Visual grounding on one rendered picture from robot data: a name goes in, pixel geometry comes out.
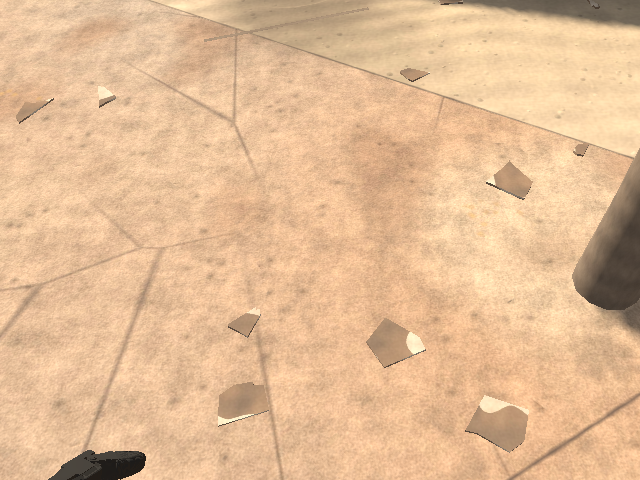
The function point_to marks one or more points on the robot left hand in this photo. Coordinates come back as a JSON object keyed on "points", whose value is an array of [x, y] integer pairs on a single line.
{"points": [[104, 466]]}

